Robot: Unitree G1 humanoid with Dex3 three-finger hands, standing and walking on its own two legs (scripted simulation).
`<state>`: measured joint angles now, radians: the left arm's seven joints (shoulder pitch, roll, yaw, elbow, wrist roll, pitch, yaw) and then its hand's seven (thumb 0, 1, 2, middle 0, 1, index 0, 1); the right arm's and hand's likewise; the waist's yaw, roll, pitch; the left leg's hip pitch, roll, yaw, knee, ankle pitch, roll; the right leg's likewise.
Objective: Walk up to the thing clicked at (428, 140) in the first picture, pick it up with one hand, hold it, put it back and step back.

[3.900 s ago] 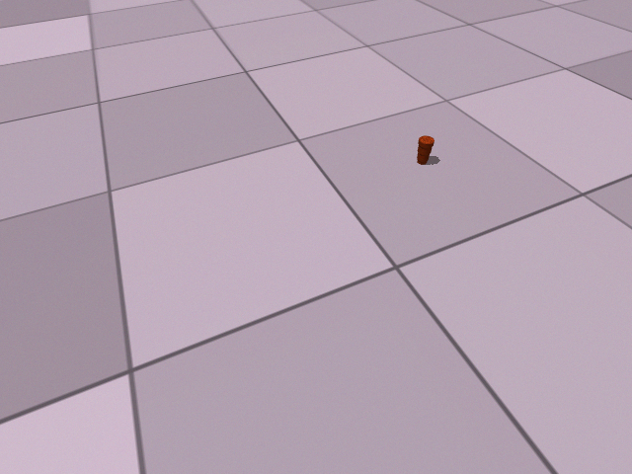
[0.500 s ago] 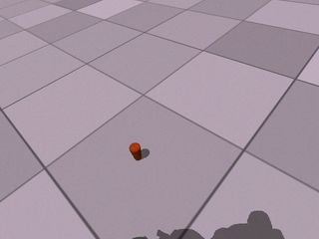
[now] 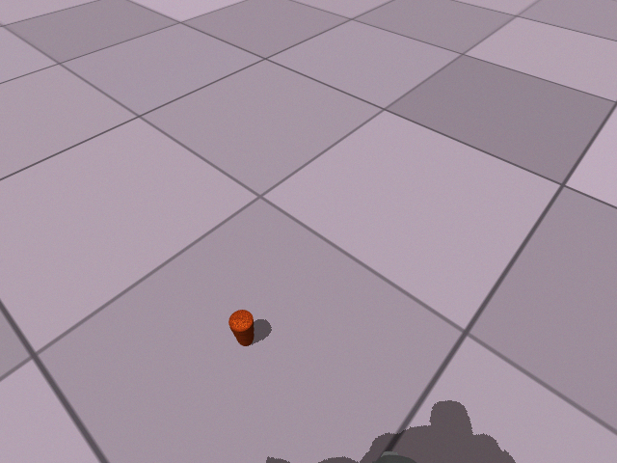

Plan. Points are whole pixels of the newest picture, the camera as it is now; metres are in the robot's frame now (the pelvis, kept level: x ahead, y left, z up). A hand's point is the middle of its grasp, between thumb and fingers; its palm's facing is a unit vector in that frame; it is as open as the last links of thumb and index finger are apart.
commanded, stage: walk up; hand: left
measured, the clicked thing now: (243, 330) +0.66 +0.25 -0.70
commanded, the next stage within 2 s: none
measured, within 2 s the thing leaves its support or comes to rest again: neither
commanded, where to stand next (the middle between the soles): +0.24 -0.01 m, yaw +0 degrees
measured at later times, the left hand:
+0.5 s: hand (126, 459) +0.18 +0.29 -0.15, palm faces -0.03 -0.91 -0.42, open 7.4 cm
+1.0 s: hand (166, 377) +0.29 +0.26 -0.15, palm faces -0.04 -0.93 -0.37, open 7.4 cm
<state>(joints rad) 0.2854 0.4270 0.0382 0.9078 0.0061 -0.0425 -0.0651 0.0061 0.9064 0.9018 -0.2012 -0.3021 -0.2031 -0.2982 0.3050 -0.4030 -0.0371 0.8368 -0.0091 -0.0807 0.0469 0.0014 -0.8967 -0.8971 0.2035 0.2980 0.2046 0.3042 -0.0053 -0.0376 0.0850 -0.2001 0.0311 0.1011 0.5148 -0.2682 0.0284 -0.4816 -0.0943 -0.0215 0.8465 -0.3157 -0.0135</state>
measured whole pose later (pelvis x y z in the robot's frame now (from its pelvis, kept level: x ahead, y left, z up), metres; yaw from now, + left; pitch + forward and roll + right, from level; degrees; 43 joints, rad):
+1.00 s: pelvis +0.21 +0.00 -0.01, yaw -1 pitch -2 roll +0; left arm 0.14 0.37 0.00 1.04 0.00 -0.02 -0.01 0.01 0.90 0.90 -0.20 -0.30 -0.21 -0.30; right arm 0.15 -0.37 0.01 1.06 0.01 -0.03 0.01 0.00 -0.90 -0.90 0.20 0.30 0.20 0.30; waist 0.00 0.02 0.07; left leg -0.28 0.03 0.02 0.58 -0.27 -0.02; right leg -0.25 -0.03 -0.04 0.60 -0.31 0.00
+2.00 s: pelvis +0.23 +0.01 +0.01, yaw +0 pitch -2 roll +0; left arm 0.07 0.35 0.02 1.16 0.01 0.00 -0.02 0.00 0.91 0.90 -0.20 -0.30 -0.20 -0.30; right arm 0.08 -0.34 0.00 1.16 -0.01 -0.02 0.00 0.00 -0.90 -0.90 0.20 0.30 0.20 0.30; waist 0.00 0.00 0.04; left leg -0.13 0.01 0.02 0.34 -0.17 0.00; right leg -0.08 -0.04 -0.05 0.31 -0.20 0.03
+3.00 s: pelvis +0.22 +0.01 +0.01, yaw +0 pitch -2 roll +0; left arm 0.11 0.35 0.00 1.14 0.01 -0.01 -0.01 0.00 0.91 0.90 -0.20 -0.30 -0.20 -0.30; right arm 0.11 -0.35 0.01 1.15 -0.01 -0.01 0.01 0.00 -0.90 -0.90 0.20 0.30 0.20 0.30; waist 0.00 0.01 0.04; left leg -0.14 0.01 0.01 0.32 -0.15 0.00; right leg -0.08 -0.04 -0.06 0.31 -0.19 0.02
